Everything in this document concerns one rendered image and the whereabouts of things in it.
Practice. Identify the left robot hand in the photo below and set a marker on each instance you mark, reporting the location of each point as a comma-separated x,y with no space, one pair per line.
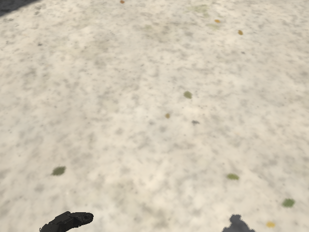
67,221

